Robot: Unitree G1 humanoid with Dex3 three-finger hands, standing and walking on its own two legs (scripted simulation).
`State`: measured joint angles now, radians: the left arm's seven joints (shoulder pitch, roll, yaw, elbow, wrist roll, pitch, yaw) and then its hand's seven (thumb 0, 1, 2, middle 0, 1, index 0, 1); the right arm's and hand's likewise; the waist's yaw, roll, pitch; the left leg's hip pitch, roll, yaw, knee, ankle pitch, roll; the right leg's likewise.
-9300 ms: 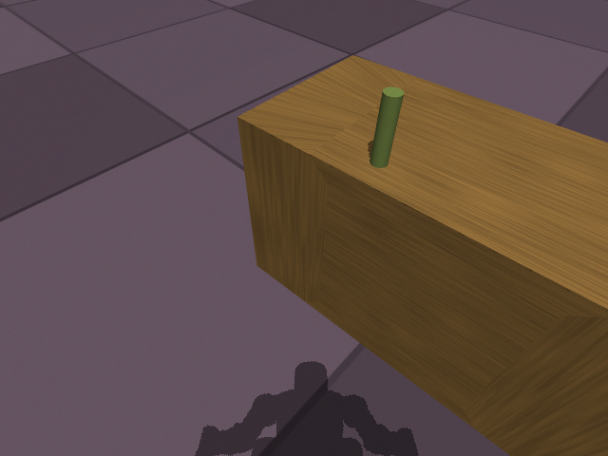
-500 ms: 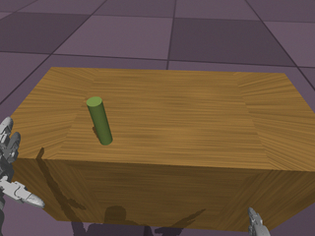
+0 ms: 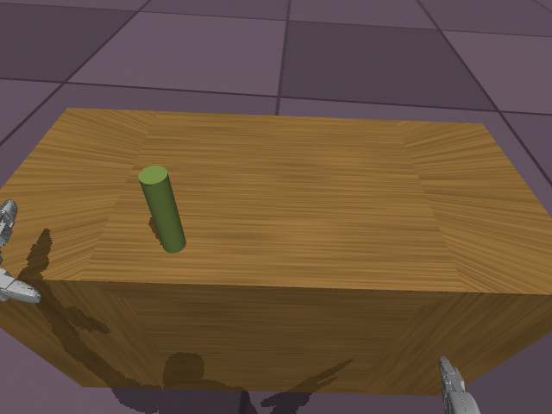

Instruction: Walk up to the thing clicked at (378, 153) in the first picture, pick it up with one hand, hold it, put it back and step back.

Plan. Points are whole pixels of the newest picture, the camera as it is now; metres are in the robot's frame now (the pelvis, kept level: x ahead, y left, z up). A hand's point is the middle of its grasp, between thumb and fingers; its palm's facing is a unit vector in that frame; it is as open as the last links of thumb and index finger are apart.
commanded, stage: go down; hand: left
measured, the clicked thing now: (165, 213) +0.46 +0.20 +0.02
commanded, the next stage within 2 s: approach in 1.96 s
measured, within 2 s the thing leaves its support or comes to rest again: neither
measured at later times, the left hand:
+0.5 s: hand (17, 219) +0.37 +0.36 +0.12, palm faces +0.15 -0.99 +0.00, open 17.6 cm
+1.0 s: hand (15, 206) +0.39 +0.37 +0.12, palm faces +0.15 -0.99 +0.00, open 17.6 cm
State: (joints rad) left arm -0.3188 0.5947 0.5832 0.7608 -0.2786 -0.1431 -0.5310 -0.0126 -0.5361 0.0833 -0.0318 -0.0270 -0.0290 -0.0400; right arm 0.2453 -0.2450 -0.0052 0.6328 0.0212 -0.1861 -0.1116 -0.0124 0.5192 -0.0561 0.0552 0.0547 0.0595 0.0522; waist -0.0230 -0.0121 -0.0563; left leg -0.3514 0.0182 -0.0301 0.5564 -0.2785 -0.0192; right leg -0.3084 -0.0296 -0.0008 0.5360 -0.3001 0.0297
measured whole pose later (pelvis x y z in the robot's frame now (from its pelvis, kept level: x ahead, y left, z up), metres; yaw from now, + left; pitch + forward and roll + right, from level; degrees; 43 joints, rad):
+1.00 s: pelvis +0.01 +0.01 -0.02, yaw -1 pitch +13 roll -2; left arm -0.57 0.81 0.64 1.03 -0.22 -0.15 -0.61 -0.01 -0.57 0.09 -0.04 -0.04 -0.04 -0.05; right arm 0.25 -0.24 0.05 0.57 0.01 -0.22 -0.11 -0.01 0.52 -0.06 0.06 0.06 0.06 0.05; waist -0.08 -0.01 -0.12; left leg -0.62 0.03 -0.03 0.77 -0.37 -0.01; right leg -0.56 -0.01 0.00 0.70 -0.37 0.04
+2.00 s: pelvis +0.00 +0.01 -0.03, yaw -1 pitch +14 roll -2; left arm -0.61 0.86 0.66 1.05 -0.21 -0.13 -0.62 -0.01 -0.55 0.06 -0.05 -0.03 -0.05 -0.04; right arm 0.29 -0.26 0.03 0.46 0.01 -0.21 -0.11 -0.01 0.52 -0.06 0.06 0.05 0.06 0.05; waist -0.09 -0.01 -0.14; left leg -0.70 0.03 -0.04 0.86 -0.41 -0.01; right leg -0.63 -0.01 -0.01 0.78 -0.40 0.04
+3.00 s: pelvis -0.01 +0.01 -0.07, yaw -3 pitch +20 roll -2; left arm -0.68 0.47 0.45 0.95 -0.14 -0.30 -0.20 -0.01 -0.50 0.02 -0.06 -0.03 -0.07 -0.03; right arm 0.37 -0.24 -0.03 0.14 -0.03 -0.04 0.01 -0.01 0.53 -0.05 0.06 0.06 0.06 0.05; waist -0.15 0.01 -0.14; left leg -0.93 0.05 -0.03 1.06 -0.48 -0.02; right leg -0.89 0.01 0.02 1.01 -0.48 0.04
